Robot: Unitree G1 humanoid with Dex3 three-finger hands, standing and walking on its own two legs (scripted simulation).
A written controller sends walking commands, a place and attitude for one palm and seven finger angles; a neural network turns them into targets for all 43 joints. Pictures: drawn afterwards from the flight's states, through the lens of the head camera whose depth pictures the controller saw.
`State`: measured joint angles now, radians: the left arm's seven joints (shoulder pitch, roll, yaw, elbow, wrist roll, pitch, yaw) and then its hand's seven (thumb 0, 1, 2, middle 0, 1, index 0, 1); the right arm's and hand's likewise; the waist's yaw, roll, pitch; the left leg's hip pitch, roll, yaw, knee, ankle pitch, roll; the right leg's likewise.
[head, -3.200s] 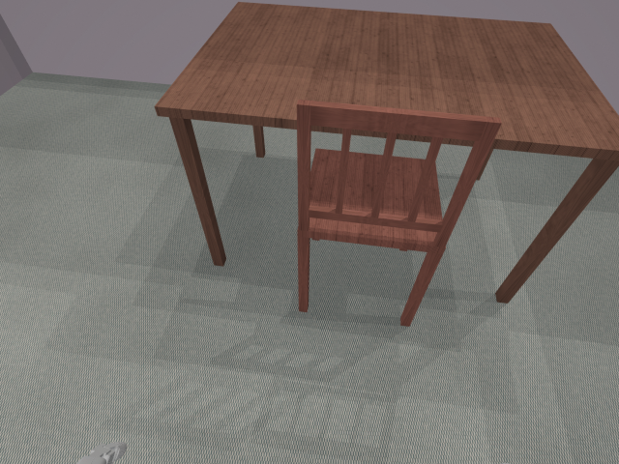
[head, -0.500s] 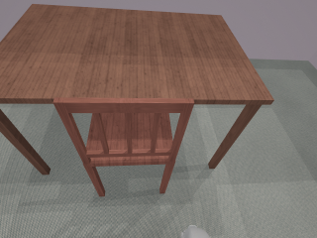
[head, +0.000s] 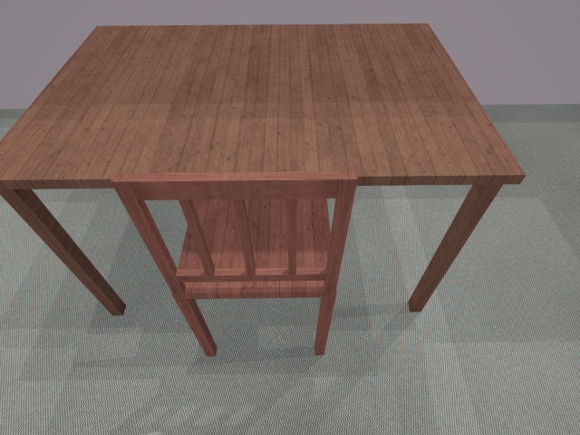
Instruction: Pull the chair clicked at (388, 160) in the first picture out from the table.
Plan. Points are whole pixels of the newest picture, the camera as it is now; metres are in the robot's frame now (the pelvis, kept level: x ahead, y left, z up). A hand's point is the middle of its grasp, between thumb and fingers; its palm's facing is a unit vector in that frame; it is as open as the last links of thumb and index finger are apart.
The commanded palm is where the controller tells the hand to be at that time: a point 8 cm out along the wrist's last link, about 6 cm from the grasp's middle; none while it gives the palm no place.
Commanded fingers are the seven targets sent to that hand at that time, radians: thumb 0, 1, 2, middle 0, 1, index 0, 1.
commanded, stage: come to a stop and stand still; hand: left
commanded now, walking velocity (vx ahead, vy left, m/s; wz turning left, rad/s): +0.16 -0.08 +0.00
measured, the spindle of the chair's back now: (245, 238) +0.48 +0.13 -0.10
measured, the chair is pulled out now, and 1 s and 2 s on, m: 0.00 0.00 0.00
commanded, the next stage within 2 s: look again from close up in 0.54 s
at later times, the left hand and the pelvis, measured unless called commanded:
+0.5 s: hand out of the picture -0.04 +0.24 -0.18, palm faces +0.01 -0.99 -0.13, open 7.4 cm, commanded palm none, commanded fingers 0.00 0.90 0.90 -0.20 -0.30 -0.20 -0.30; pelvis -0.03 +0.06 +0.02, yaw -1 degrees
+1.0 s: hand out of the picture +0.02 +0.18 -0.16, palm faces -0.01 -0.97 -0.26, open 7.3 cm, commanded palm none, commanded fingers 0.00 0.90 0.90 -0.20 -0.30 -0.20 -0.30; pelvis -0.02 -0.01 +0.00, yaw -1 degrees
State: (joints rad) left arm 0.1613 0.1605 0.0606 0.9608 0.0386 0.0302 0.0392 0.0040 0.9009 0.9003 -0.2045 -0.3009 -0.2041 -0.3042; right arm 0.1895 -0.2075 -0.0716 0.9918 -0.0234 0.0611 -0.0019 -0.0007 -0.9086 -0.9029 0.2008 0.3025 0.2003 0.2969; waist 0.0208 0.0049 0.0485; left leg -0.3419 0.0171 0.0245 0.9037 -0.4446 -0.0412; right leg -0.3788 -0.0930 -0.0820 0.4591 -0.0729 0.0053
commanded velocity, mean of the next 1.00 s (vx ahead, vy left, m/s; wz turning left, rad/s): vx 0.04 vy -0.08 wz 0.00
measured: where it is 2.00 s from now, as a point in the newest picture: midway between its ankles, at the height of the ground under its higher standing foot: outside the picture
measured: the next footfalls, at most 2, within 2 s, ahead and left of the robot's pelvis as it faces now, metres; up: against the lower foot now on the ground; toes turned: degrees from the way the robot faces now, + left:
left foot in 0.08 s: -0.01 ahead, +0.12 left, +0.00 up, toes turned +2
right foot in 0.74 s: +0.00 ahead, -0.13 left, +0.00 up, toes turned -3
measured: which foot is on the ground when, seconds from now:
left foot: up 0.00-0.06, down 0.08-1.00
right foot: down 0.00-0.08, up 0.10-0.72, down 0.74-1.00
